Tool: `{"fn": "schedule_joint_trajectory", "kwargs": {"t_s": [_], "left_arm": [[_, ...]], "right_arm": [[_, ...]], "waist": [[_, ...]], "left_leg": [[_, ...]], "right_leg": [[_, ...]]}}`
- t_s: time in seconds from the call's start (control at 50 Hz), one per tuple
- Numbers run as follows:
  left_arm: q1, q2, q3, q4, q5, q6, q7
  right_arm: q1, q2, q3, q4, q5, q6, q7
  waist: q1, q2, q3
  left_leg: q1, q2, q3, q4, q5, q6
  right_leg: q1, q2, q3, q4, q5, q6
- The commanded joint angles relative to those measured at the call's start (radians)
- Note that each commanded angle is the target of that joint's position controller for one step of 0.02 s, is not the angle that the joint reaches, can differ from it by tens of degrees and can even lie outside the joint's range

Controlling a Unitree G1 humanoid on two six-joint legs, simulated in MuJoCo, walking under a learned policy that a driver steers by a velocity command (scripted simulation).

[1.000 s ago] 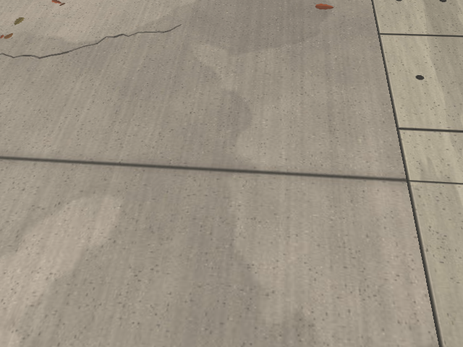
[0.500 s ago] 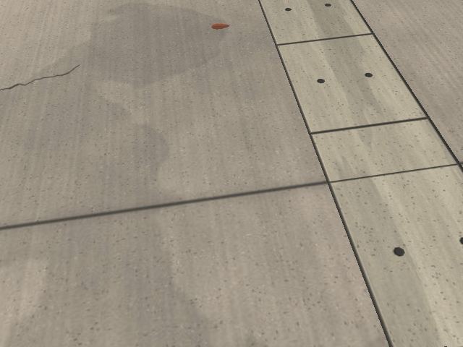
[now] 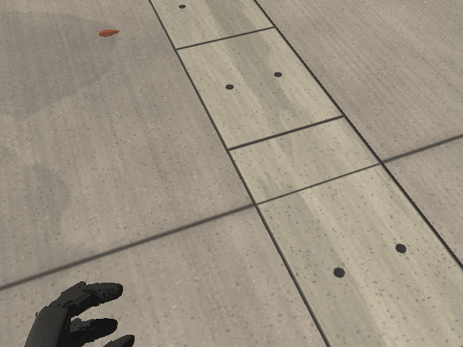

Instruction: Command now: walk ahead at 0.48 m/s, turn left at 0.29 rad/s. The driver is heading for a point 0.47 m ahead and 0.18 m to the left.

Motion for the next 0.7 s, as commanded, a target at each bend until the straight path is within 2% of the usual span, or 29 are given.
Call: {"fn": "schedule_joint_trajectory", "kwargs": {"t_s": [0.02,0.04,0.06,0.08,0.1,0.12,0.14,0.18,0.24,0.3,0.34,0.4,0.44,0.48,0.5,0.52,0.54,0.56,0.58,0.6,0.62,0.64,0.66,0.7], "left_arm": [[0.34,0.22,0.095,0.005,0.014,-0.006,0.028],[0.436,0.315,0.115,0.028,0.035,0.007,0.03],[0.438,0.229,0.095,0.036,0.032,0.011,0.025],[0.371,0.17,0.077,0.041,0.022,0.011,0.026],[0.31,0.141,0.067,0.044,0.02,0.011,0.026],[0.262,0.11,0.06,0.052,0.023,0.009,0.024],[0.229,0.093,0.056,0.057,0.032,0.003,0.023],[0.195,0.087,0.062,0.073,0.03,-0.014,0.022],[0.187,0.116,0.076,0.103,0.025,-0.03,0.026],[0.191,0.144,0.084,0.124,0.024,-0.026,0.032],[0.216,0.169,0.09,0.138,0.019,-0.02,0.037],[0.267,0.201,0.1,0.166,0.003,-0.003,0.039],[0.286,0.219,0.106,0.179,-0.007,0.013,0.039],[0.286,0.252,0.114,0.179,-0.013,0.03,0.045],[0.28,0.261,0.116,0.176,-0.017,0.04,0.048],[0.275,0.243,0.106,0.17,-0.018,0.044,0.052],[0.32,0.169,0.077,0.149,0.018,0.037,0.053],[0.382,0.079,0.042,0.098,0.031,0.013,0.044],[0.295,0.199,0.065,0.109,-0.002,-0.009,0.032],[0.241,0.2,0.065,0.093,-0.028,-0.013,0.03],[0.235,0.178,0.059,0.102,-0.012,-0.01,0.04],[0.227,0.18,0.062,0.112,0.01,-0.002,0.049],[0.242,0.182,0.064,0.119,0.01,0.013,0.05],[0.283,0.146,0.057,0.139,0.018,0.038,0.055]], "right_arm": [[-0.104,-0.143,-0.023,-0.105,-0.021,-0.013,-0.004],[0.029,-0.009,0.016,-0.133,-0.016,-0.022,-0.005],[0.029,-0.08,0.0,-0.117,0.013,-0.028,-0.007],[-0.069,-0.152,-0.025,-0.134,0.032,-0.025,-0.007],[-0.126,-0.148,-0.025,-0.145,0.024,-0.022,-0.009],[-0.156,-0.135,-0.026,-0.149,0.009,-0.016,-0.008],[-0.151,-0.119,-0.029,-0.146,0.004,-0.005,-0.005],[-0.145,-0.076,-0.024,-0.145,0.006,0.018,0.0],[-0.206,-0.062,-0.021,-0.182,-0.005,0.032,0.003],[-0.283,-0.054,-0.013,-0.208,-0.007,0.021,0.023],[-0.363,-0.048,-0.006,-0.235,-0.007,0.014,0.039],[-0.455,-0.058,-0.006,-0.282,-0.004,0.014,0.056],[-0.487,-0.073,-0.011,-0.31,-0.006,0.016,0.065],[-0.444,-0.109,-0.03,-0.321,-0.009,0.023,0.066],[-0.345,-0.144,-0.051,-0.304,-0.008,0.028,0.062],[-0.177,-0.197,-0.085,-0.262,-0.004,0.035,0.049],[-0.065,-0.284,-0.11,-0.241,-0.002,0.047,0.026],[-0.159,-0.35,-0.105,-0.292,-0.016,0.035,0.024],[-0.162,-0.25,-0.077,-0.312,-0.025,0.021,0.035],[-0.19,-0.202,-0.061,-0.293,-0.032,0.01,0.037],[-0.231,-0.172,-0.053,-0.28,-0.024,0.001,0.039],[-0.275,-0.141,-0.046,-0.278,-0.02,-0.002,0.035],[-0.305,-0.137,-0.04,-0.284,-0.031,-0.002,0.031],[-0.326,-0.148,-0.042,-0.266,-0.039,-0.009,0.025]], "waist": [[0.281,0.086,-0.234],[0.24,-0.217,-0.43],[0.248,-0.243,-0.431],[0.24,-0.165,-0.246],[0.218,-0.11,-0.154],[0.191,-0.084,-0.092],[0.159,-0.104,-0.062],[0.13,-0.089,-0.032],[0.117,-0.046,0.016],[0.137,-0.027,0.034],[0.168,-0.007,0.052],[0.196,0.006,0.076],[0.193,-0.001,0.07],[0.15,-0.039,0.005],[0.089,-0.047,-0.06],[-0.001,-0.028,-0.15],[-0.017,0.143,-0.239],[0.098,0.327,-0.377],[0.018,0.147,-0.425],[0.035,0.112,-0.294],[0.078,0.022,-0.189],[0.103,0.027,-0.155],[0.131,0.049,-0.137],[0.16,0.052,-0.142]], "left_leg": [[-0.332,0.11,-0.073,0.397,0.516,0.087],[-0.656,-0.032,0.018,0.771,-0.019,0.023],[-0.748,-0.016,-0.064,0.93,-0.173,0.019],[-0.817,0.031,-0.052,0.98,-0.097,0.025],[-0.805,0.07,-0.023,0.962,-0.021,0.025],[-0.778,0.093,-0.017,0.921,0.031,0.022],[-0.727,0.117,-0.021,0.892,0.071,0.02],[-0.681,0.127,-0.01,0.871,0.105,0.014],[-0.734,0.135,-0.022,0.773,0.194,0.0],[-0.716,0.124,0.006,0.583,0.367,0.006],[-0.694,0.111,0.05,0.477,0.429,0.017],[-0.712,0.101,0.081,0.38,0.414,0.046],[-0.71,0.077,0.115,0.344,0.343,0.074],[-0.598,0.008,0.176,0.339,0.236,0.114],[-0.464,-0.038,0.202,0.327,0.205,0.141],[-0.214,-0.079,0.199,0.278,0.249,0.178],[0.087,0.092,-0.069,0.267,0.372,0.241],[0.311,0.356,-0.675,0.103,0.331,0.458],[0.283,0.373,-0.648,0.043,0.427,0.429],[0.17,0.338,-0.455,0.068,0.592,0.386],[0.027,0.281,-0.311,0.085,0.728,0.339],[-0.07,0.245,-0.234,0.075,0.774,0.309],[-0.161,0.224,-0.189,0.048,0.822,0.3],[-0.245,0.209,-0.125,0.012,0.932,0.307]], "right_leg": [[0.644,-0.11,0.083,0.007,-0.031,-0.096],[0.976,-0.395,0.505,-0.046,-0.21,-0.231],[0.902,-0.416,0.692,-0.176,-0.366,-0.254],[0.768,-0.377,0.538,-0.197,-0.377,-0.216],[0.646,-0.334,0.405,-0.212,-0.28,-0.198],[0.541,-0.292,0.31,-0.243,-0.187,-0.19],[0.462,-0.262,0.23,-0.279,-0.126,-0.181],[0.382,-0.251,0.139,-0.333,-0.039,-0.191],[0.361,-0.262,0.039,-0.376,0.056,-0.203],[0.375,-0.233,-0.076,-0.386,0.099,-0.184],[0.392,-0.235,-0.128,-0.389,0.11,-0.173],[0.486,-0.261,-0.168,-0.367,0.131,-0.154],[0.558,-0.275,-0.193,-0.309,0.247,-0.137],[0.6,-0.271,-0.226,-0.162,0.586,-0.115],[0.587,-0.256,-0.246,-0.006,0.714,-0.1],[0.48,-0.219,-0.272,0.216,0.69,-0.066],[0.206,-0.156,-0.266,0.547,0.187,-0.014],[-0.148,0.068,-0.117,0.904,-0.563,0.051],[-0.191,0.014,0.06,0.95,-0.534,0.042],[-0.213,-0.028,0.042,0.91,-0.468,0.031],[-0.192,-0.076,0.027,0.819,-0.409,0.032],[-0.145,-0.105,0.025,0.74,-0.376,0.034],[-0.071,-0.111,0.024,0.718,-0.354,0.038],[0.003,-0.099,0.007,0.652,-0.306,0.063]]}}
